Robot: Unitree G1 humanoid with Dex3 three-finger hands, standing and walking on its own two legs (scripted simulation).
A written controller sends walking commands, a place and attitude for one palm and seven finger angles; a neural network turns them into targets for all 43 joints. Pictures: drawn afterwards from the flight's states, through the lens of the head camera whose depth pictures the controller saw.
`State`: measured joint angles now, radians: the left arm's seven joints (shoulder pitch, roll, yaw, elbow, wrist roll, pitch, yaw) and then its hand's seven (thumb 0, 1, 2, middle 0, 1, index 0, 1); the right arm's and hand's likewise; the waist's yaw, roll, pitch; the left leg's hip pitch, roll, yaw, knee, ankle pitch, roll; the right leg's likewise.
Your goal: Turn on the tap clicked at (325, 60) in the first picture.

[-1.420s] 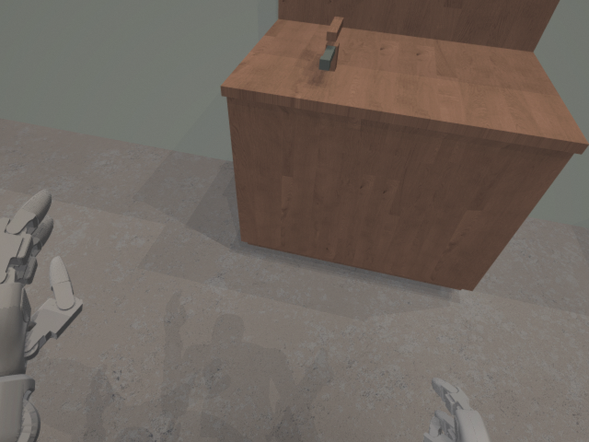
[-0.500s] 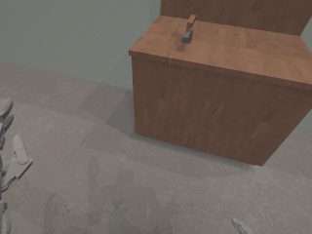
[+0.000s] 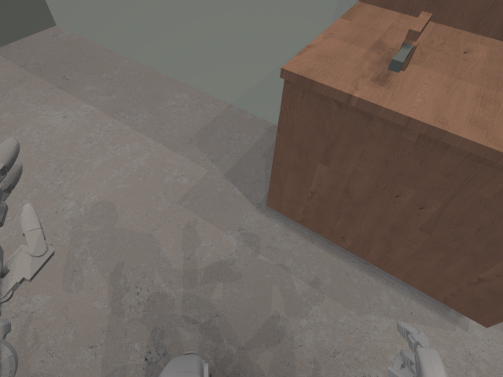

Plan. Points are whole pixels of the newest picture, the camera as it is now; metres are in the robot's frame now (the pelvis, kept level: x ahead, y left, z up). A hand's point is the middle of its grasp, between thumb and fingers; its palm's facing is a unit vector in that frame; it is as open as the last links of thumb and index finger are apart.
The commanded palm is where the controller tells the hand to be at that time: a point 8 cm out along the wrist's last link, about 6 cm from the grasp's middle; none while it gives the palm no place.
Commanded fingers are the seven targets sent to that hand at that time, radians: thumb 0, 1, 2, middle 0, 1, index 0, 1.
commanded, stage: turn to face it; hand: left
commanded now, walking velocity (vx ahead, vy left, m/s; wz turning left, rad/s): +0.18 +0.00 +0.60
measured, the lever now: (396, 64) +0.83 -0.30 +0.08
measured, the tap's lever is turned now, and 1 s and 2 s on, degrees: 0 0 0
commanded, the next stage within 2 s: take the last steps up to it in 1.74 s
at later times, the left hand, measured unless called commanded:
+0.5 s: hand (131, 194) +0.29 +0.18 +0.17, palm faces +0.41 -0.83 -0.38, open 7.5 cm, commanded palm +0.24 +0.22 +0.19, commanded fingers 0.00 0.90 0.90 -0.20 -0.30 -0.20 -0.30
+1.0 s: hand (219, 183) +0.33 +0.08 +0.16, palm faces +0.05 -0.91 -0.42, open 7.5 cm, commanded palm +0.29 +0.13 +0.19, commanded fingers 0.00 0.90 0.90 -0.20 -0.30 -0.20 -0.30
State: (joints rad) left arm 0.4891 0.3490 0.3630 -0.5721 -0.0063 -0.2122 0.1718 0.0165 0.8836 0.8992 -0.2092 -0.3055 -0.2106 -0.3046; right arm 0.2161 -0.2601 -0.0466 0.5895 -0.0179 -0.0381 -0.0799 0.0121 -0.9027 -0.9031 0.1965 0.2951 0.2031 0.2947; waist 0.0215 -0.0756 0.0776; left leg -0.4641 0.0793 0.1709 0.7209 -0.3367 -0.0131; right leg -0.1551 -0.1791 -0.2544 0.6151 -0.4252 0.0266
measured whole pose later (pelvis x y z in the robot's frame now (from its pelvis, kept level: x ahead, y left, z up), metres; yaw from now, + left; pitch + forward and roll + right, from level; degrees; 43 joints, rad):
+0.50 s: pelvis +0.05 -0.04 -0.01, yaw -5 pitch -1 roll +2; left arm 0.35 0.28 0.33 -0.38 -0.02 -0.17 0.15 0.02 0.89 0.90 -0.20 -0.30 -0.20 -0.30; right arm 0.16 -0.20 0.03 0.64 -0.01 -0.07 -0.03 0.01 -0.90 -0.90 0.20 0.30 0.21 0.30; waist 0.06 0.04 0.06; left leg -0.46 0.08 0.07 1.06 -0.48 -0.07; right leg -0.37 -0.02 -0.06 0.68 -0.29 -0.06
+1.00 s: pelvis +0.03 -0.06 -0.01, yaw -24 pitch -1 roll +0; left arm 0.41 0.34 0.34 -0.45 -0.02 -0.17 0.13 0.02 0.89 0.90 -0.20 -0.30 -0.20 -0.30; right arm 0.26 -0.15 0.03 0.54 0.01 -0.04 0.00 0.01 -0.90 -0.90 0.20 0.30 0.20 0.29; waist 0.04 0.03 0.06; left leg -0.22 0.19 0.21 0.64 -0.36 -0.08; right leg -0.34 -0.01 -0.08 0.68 -0.34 0.05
